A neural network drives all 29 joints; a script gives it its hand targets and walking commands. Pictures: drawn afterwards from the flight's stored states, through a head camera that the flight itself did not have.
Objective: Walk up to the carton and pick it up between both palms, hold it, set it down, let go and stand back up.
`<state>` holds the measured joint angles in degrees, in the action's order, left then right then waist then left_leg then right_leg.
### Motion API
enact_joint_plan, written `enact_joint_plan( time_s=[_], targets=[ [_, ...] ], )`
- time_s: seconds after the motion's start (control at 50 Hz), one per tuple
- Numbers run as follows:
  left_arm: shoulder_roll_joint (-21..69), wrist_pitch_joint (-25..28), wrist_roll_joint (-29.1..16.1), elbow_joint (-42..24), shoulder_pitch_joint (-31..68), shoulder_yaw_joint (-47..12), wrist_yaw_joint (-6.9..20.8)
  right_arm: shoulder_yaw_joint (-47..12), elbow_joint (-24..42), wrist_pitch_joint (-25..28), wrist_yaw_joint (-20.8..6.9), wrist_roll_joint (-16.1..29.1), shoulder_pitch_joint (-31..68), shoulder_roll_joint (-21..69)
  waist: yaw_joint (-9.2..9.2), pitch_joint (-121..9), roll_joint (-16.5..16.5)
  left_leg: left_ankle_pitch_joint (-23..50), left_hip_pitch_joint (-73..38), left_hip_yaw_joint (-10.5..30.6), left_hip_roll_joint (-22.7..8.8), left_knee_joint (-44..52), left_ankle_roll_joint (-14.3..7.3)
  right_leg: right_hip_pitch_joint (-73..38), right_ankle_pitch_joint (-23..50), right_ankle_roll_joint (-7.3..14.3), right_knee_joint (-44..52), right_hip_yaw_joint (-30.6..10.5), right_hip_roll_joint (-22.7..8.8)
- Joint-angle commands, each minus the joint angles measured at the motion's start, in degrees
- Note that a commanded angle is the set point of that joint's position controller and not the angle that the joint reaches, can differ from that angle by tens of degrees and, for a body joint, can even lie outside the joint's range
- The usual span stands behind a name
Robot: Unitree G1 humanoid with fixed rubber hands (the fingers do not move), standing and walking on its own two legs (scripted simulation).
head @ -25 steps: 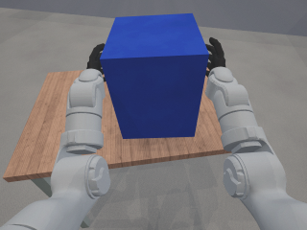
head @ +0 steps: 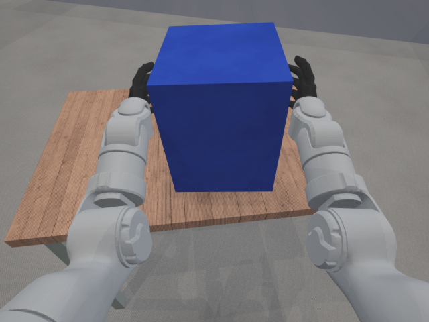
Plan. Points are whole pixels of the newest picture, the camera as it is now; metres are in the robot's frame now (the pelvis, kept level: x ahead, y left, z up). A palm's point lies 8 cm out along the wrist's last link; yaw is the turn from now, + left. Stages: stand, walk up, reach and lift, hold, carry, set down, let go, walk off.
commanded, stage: set down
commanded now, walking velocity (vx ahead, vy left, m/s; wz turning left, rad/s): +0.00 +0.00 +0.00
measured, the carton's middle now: (222, 111) +0.47 -0.01 +0.16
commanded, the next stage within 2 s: none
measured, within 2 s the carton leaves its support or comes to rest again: rests again in 1.20 s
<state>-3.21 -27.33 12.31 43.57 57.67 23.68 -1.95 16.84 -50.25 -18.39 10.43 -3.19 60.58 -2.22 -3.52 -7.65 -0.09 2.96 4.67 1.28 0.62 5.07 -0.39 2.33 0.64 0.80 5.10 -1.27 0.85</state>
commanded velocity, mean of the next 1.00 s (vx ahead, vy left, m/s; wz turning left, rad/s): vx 0.00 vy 0.00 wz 0.00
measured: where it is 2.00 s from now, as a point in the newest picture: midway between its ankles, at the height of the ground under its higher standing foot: outside the picture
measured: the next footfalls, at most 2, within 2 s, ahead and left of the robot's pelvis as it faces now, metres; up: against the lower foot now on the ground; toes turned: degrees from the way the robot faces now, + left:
none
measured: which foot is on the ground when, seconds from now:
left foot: down 0.00-1.00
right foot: down 0.00-1.00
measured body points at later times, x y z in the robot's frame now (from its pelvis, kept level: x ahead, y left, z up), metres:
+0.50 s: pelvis +0.01 +0.00 +0.00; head +0.03 +0.01 +0.45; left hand +0.47 +0.14 +0.17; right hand +0.46 -0.16 +0.18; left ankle -0.01 +0.12 -0.76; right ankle -0.04 -0.11 -0.76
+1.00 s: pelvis +0.01 +0.00 +0.00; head +0.05 +0.01 +0.44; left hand +0.48 +0.14 +0.14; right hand +0.47 -0.15 +0.15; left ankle -0.01 +0.11 -0.76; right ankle -0.04 -0.11 -0.76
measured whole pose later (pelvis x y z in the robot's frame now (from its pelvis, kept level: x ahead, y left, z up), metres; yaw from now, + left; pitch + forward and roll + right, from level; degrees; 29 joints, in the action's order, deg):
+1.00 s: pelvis +0.01 +0.00 +0.00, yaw +2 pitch +17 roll +0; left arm -2.2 -13.3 18.1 56.5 59.5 27.4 -1.9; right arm 37.7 -49.0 -13.4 3.6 -25.8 58.6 4.9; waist -4.2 -14.2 -0.2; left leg 4.1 15.8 2.7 1.0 5.3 -0.7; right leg 12.8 1.0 0.6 5.3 1.2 0.5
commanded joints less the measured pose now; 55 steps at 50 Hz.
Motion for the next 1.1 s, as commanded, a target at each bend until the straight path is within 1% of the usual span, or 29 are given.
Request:
enact_joint_plan(
  time_s=[0.0, 0.18, 0.32, 0.46, 0.66, 0.84, 0.88, 0.96, 1.08],
  targets=[
    [23.94, 7.27, -3.82, -9.31, 46.60, -14.14, 5.70, -10.74, 7.95, 2.49, -7.71, 0.94, 38.96, 30.83, -0.15, -31.79, 1.12, 22.08, -13.22, -1.05, 0.31, -5.47, -1.50, -12.34, 21.22, -0.92, -3.68, 0.50, -0.10],
    [24.05, 9.45, -1.99, -7.08, 46.40, -12.75, 5.97, -6.46, 6.09, 3.85, -10.03, -3.73, 38.52, 30.75, -0.24, -33.95, 2.19, 25.69, -14.55, -1.08, -0.04, -5.71, -0.87, -9.84, 21.92, -0.25, -2.44, 1.43, 0.28],
    [23.92, 11.16, -0.54, -4.50, 45.57, -11.18, 6.32, -3.26, 4.48, 4.76, -11.55, -7.41, 37.58, 30.70, -0.49, -34.54, 2.23, 26.42, -14.31, -1.00, -0.06, -5.13, -0.85, -8.20, 22.64, -0.30, -1.63, 2.25, 0.53],
    [24.03, 13.29, 0.42, -1.97, 45.62, -9.92, 6.63, -0.97, 3.80, 5.67, -12.70, -10.69, 37.42, 31.64, -0.54, -36.07, 1.86, 25.31, -11.54, -0.98, 0.11, -3.31, -1.58, -8.95, 24.63, -0.64, -1.90, 2.81, 0.50],
    [24.11, 16.21, 1.38, 1.70, 46.04, -8.55, 7.11, 1.56, 3.26, 6.60, -13.89, -14.84, 37.34, 33.27, -0.40, -37.96, 1.10, 21.82, -5.46, -1.04, 0.36, -0.09, -2.88, -11.61, 27.29, -1.25, -3.16, 3.24, 0.27],
    [24.79, 18.19, 2.30, 4.73, 45.90, -8.15, 7.76, 5.18, 2.55, 7.13, -14.93, -18.75, 36.83, 33.73, -0.84, -38.92, 1.46, 20.40, -3.17, -1.13, 0.36, 1.18, -2.81, -9.94, 26.85, -1.40, -2.60, 4.17, 0.45],
    [25.77, 18.71, 2.51, 5.21, 45.49, -8.38, 7.77, 5.59, 2.39, 7.36, -15.09, -19.38, 36.41, 34.38, -0.85, -39.75, 1.86, 21.38, -3.33, -1.29, 0.49, 1.01, -2.64, -9.62, 27.85, -1.26, -2.48, 4.35, 0.56],
    [27.57, 19.48, 2.90, 5.31, 44.61, -8.78, 7.63, 5.98, 2.36, 8.04, -15.26, -19.83, 35.77, 35.55, -0.59, -41.51, 2.89, 25.61, -5.72, -1.50, 0.48, -0.16, -2.19, -7.74, 29.90, -0.64, -1.83, 4.79, 0.83],
    [29.44, 20.66, 2.94, 5.30, 43.41, -9.68, 7.38, 5.72, 2.07, 9.04, -15.42, -20.18, 34.35, 36.77, -0.33, -42.92, 3.36, 30.05, -8.25, -1.71, 0.36, -2.07, -1.80, -4.70, 31.59, -0.14, -1.44, 5.23, 1.09]
  ],
)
